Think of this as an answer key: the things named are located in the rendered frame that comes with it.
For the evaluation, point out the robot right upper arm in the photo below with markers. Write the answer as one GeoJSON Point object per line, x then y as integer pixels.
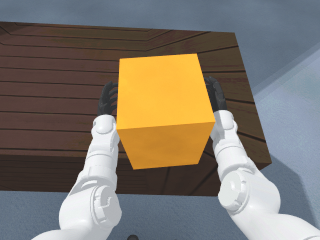
{"type": "Point", "coordinates": [253, 203]}

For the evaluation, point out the robot left forearm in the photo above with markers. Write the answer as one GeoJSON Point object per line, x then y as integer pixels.
{"type": "Point", "coordinates": [102, 157]}

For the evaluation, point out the robot right hand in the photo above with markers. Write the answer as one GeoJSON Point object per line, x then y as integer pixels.
{"type": "Point", "coordinates": [216, 94]}

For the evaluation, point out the robot left upper arm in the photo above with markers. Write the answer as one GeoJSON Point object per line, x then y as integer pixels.
{"type": "Point", "coordinates": [90, 214]}

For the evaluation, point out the carton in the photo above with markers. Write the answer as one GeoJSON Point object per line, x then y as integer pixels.
{"type": "Point", "coordinates": [164, 114]}

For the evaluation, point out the robot left hand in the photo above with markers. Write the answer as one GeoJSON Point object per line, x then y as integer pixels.
{"type": "Point", "coordinates": [105, 100]}

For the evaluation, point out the pedestal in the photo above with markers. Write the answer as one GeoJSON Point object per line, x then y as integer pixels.
{"type": "Point", "coordinates": [51, 80]}

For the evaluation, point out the robot right forearm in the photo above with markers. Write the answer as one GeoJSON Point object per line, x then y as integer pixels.
{"type": "Point", "coordinates": [228, 149]}

